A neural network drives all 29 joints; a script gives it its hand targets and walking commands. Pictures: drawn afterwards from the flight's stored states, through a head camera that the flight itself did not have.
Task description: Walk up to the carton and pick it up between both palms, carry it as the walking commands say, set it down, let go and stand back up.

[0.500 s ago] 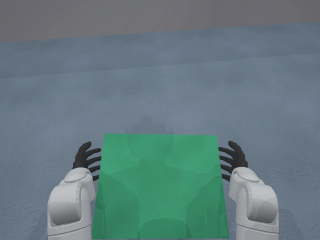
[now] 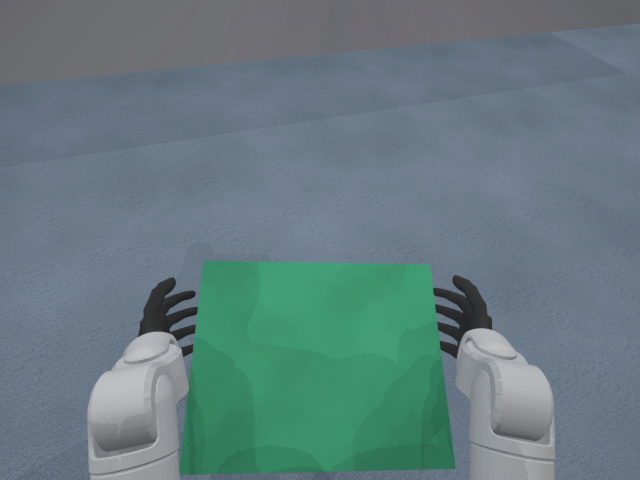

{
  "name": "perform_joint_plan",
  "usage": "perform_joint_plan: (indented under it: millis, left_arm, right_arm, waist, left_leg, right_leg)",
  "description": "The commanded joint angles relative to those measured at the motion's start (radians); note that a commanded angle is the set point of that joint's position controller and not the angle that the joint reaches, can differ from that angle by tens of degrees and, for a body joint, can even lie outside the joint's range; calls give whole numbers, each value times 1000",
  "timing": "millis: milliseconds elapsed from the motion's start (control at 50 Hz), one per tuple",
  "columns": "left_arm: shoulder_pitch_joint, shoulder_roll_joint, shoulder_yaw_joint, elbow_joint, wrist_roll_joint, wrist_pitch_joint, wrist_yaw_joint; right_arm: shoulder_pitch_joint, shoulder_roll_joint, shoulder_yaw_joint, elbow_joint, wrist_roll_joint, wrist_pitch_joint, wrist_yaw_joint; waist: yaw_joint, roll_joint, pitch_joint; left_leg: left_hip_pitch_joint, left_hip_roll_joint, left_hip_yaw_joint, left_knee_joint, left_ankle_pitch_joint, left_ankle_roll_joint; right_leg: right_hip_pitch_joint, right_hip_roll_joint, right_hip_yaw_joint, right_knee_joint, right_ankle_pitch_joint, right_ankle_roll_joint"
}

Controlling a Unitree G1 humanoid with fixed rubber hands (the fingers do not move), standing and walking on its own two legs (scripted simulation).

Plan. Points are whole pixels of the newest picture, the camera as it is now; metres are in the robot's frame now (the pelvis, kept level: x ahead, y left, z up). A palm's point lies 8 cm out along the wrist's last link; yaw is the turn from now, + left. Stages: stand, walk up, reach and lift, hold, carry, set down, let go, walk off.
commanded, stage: carry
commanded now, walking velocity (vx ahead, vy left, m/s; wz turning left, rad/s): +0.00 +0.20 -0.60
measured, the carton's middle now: (314, 364) +0.29 +0.01 -0.02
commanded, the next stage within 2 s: none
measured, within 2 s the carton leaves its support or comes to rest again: neither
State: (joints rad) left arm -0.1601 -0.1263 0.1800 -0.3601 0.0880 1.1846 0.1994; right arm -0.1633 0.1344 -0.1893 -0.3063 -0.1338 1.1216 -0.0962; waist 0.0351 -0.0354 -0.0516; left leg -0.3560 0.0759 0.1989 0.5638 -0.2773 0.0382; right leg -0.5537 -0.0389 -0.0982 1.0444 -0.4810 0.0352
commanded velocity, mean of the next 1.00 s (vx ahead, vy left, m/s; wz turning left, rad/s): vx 0.00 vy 0.20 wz -0.60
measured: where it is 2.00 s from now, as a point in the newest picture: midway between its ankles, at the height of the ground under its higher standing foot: outside the picture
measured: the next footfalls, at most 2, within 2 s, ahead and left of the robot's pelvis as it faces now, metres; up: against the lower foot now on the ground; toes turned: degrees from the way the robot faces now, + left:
right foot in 0.10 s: +0.02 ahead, -0.08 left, +0.00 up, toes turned -12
left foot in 0.48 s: +0.06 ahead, +0.23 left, +0.00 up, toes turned -12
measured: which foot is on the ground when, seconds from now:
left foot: down 0.00-0.12, up 0.14-0.46, down 0.48-0.78, up 0.80-1.00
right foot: up 0.00-0.08, down 0.10-0.48, up 0.50-0.76, down 0.78-1.00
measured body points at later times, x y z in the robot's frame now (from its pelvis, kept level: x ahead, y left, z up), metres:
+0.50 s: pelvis -0.02 +0.12 -0.01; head +0.00 +0.12 +0.44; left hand +0.30 +0.21 +0.06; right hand +0.21 -0.13 +0.07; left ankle +0.03 +0.24 -0.74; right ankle -0.03 -0.06 -0.73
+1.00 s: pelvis -0.03 +0.21 +0.00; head -0.01 +0.18 +0.45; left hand +0.31 +0.19 +0.07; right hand +0.10 -0.10 +0.06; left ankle +0.07 +0.33 -0.67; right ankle -0.07 +0.10 -0.73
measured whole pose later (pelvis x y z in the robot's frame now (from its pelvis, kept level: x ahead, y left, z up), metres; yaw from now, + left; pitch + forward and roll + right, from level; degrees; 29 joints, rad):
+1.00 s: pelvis -0.03 +0.21 +0.00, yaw -35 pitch +4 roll +2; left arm -0.15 -0.13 0.19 -0.34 0.13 1.13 0.12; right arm -0.17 0.13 -0.18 -0.35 -0.09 1.13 -0.16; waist -0.02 0.00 -0.01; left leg -0.57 0.08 0.04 1.01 -0.39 -0.10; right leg -0.38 -0.04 -0.01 0.55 -0.24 0.00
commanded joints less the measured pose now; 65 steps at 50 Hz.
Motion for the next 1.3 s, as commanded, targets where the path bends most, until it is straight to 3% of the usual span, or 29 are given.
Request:
perform_joint_plan:
  millis: [0, 60, 80, 100, 120, 140, 180, 220, 420, 440, 460, 480, 500, 540, 580, 700, 740, 760, 780, 800, 820, 860, 1100, 1120, 1140, 1160, 1180, 1220, 1280]
  left_arm:
    - [-508, -842, -788, -29, -451, 6, -440]
    - [-442, -834, -750, 14, -421, 13, -448]
    - [-428, -841, -741, 29, -409, 12, -452]
    - [-389, -822, -725, 47, -394, 7, -458]
    - [-387, -835, -710, 61, -379, -5, -462]
    - [-430, -866, -721, 29, -397, -8, -465]
    - [-466, -888, -728, -6, -389, -25, -455]
    - [-500, -890, -746, -68, -399, -39, -443]
    - [-434, -830, -775, -53, -393, -20, -433]
    - [-431, -827, -777, -48, -393, -19, -433]
    - [-417, -823, -777, -43, -393, -18, -436]
    - [-435, -812, -785, -36, -392, -8, -440]
    - [-521, -812, -798, -54, -415, -10, -446]
    - [-608, -870, -830, -69, -455, -17, -454]
    - [-629, -888, -845, -72, -470, -17, -453]
    - [-497, -843, -783, -10, -447, 2, -446]
    - [-448, -840, -756, 23, -424, 6, -452]
    - [-434, -845, -747, 38, -412, 6, -456]
    - [-394, -835, -728, 70, -399, 5, -461]
    - [-381, -840, -712, 82, -373, -13, -465]
    - [-431, -873, -726, 42, -398, -15, -467]
    - [-474, -895, -732, 9, -390, -32, -459]
    - [-438, -837, -778, -42, -395, -25, -431]
    - [-434, -835, -780, -35, -394, -24, -432]
    - [-420, -834, -779, -29, -394, -22, -434]
    - [-464, -816, -789, -32, -397, -14, -439]
    - [-534, -817, -800, -51, -418, -15, -445]
    - [-609, -868, -826, -47, -452, -21, -453]
    - [-615, -885, -841, -44, -469, -20, -449]
  right_arm:
    - [-402, 886, 759, -27, 430, 37, 311]
    - [-370, 862, 769, -6, 416, 46, 308]
    - [-379, 856, 777, -3, 420, 46, 308]
    - [-389, 848, 786, 0, 416, 46, 309]
    - [-448, 868, 810, -22, 422, 43, 315]
    - [-486, 889, 831, -38, 443, 32, 316]
    - [-541, 912, 841, -72, 476, 23, 328]
    - [-556, 936, 856, -104, 497, 22, 328]
    - [-428, 893, 795, -25, 471, 44, 321]
    - [-418, 893, 784, -12, 466, 44, 322]
    - [-399, 895, 775, 0, 462, 42, 325]
    - [-392, 899, 772, 31, 457, 37, 327]
    - [-387, 915, 760, 37, 437, 32, 326]
    - [-454, 933, 752, -16, 429, 21, 327]
    - [-482, 929, 751, -43, 430, 15, 323]
    - [-395, 894, 762, -18, 417, 34, 309]
    - [-376, 878, 769, -2, 409, 41, 307]
    - [-383, 871, 777, 2, 414, 42, 308]
    - [-403, 853, 781, 7, 410, 44, 309]
    - [-455, 884, 809, -18, 414, 42, 316]
    - [-494, 902, 830, -28, 438, 30, 317]
    - [-554, 925, 839, -64, 472, 18, 328]
    - [-434, 901, 794, -17, 468, 38, 323]
    - [-427, 901, 783, -3, 462, 39, 324]
    - [-408, 905, 775, 12, 458, 37, 326]
    - [-400, 912, 770, 48, 450, 33, 326]
    - [-400, 925, 759, 42, 436, 26, 324]
    - [-465, 933, 745, -2, 426, 17, 324]
    - [-481, 921, 747, -38, 424, 10, 320]
  waist:
    - [-43, 211, -291]
    - [-28, 174, -312]
    - [-17, 79, -300]
    - [-16, -177, -289]
    - [-19, -321, -278]
    - [-18, -162, -282]
    - [-16, -60, -256]
    - [-18, -98, -260]
    - [-24, -223, -290]
    - [-30, -159, -302]
    - [-29, 72, -308]
    - [-20, 399, -296]
    - [-31, 386, -274]
    - [-40, 236, -212]
    - [-34, 219, -201]
    - [-45, 219, -305]
    - [-26, 174, -311]
    - [-16, 77, -297]
    - [-15, -137, -278]
    - [-20, -365, -268]
    - [-18, -179, -286]
    - [-14, -55, -269]
    - [-26, -219, -290]
    - [-30, -139, -305]
    - [-26, 117, -309]
    - [-23, 424, -296]
    - [-32, 375, -267]
    - [-41, 226, -210]
    - [-38, 216, -214]
  left_leg:
    - [257, 229, -131, -95, 480, 151]
    - [241, 214, -86, 32, 495, 95]
    - [103, 184, -59, 132, 405, 27]
    - [-202, 109, -43, 281, 45, -77]
    - [-360, -5, -91, 404, -340, -108]
    - [-360, 22, -181, 519, -308, -121]
    - [-350, 39, -190, 540, -191, -131]
    - [-308, 32, -172, 504, -92, -140]
    - [45, -86, -75, -49, -79, -102]
    - [193, -45, -104, -160, -41, -92]
    - [327, 143, -283, -261, 9, -61]
    - [297, 349, -479, -271, 137, 62]
    - [208, 355, -433, -237, 217, 131]
    - [96, 252, -266, -235, 176, 106]
    - [125, 186, -155, -211, 150, 83]
    - [266, 236, -127, -60, 526, 151]
    - [233, 216, -89, 36, 494, 95]
    - [97, 184, -59, 138, 403, 27]
    - [-183, 128, -47, 279, 61, -67]
    - [-374, -11, -79, 395, -335, -108]
    - [-370, 23, -188, 536, -305, -120]
    - [-357, 41, -195, 555, -197, -128]
    - [57, -89, -68, -59, -70, -102]
    - [207, -39, -113, -165, -43, -90]
    - [331, 173, -312, -267, 13, -52]
    - [279, 359, -480, -267, 138, 82]
    - [189, 352, -429, -239, 207, 135]
    - [77, 248, -257, -237, 164, 104]
    - [150, 177, -134, -193, 167, 90]
  right_leg:
    - [57, 17, -46, -193, -20, -22]
    - [212, 2, -40, -567, 188, -42]
    - [370, -86, 73, -700, 321, -46]
    - [569, -361, 434, -686, 758, -132]
    - [607, -470, 613, -648, 1053, -251]
    - [604, -402, 491, -609, 1002, -254]
    - [532, -312, 370, -634, 748, -207]
    - [478, -238, 284, -628, 665, -180]
    - [296, -171, 309, -533, 592, -110]
    - [191, -132, 273, -452, 522, -76]
    - [24, -60, 169, -283, 248, -33]
    - [-164, 75, 29, -68, -166, 12]
    - [-142, -1, 64, 129, -196, -7]
    - [-100, -21, 68, 239, -53, -15]
    - [-87, -25, 23, 162, 32, 12]
    - [88, 21, -56, -264, -16, -23]
    - [212, 4, -44, -560, 180, -36]
    - [367, -84, 69, -704, 317, -42]
    - [552, -334, 386, -723, 666, -105]
    - [607, -485, 625, -653, 1051, -248]
    - [621, -399, 491, -597, 1027, -248]
    - [543, -315, 366, -625, 755, -205]
    - [277, -168, 307, -536, 553, -100]
    - [168, -128, 268, -444, 471, -66]
    - [-4, -48, 152, -267, 168, -20]
    - [-169, 63, 29, -48, -177, 18]
    - [-145, -6, 66, 139, -188, -3]
    - [-102, -23, 69, 243, -46, -5]
    - [-78, -16, 2, 91, 29, 25]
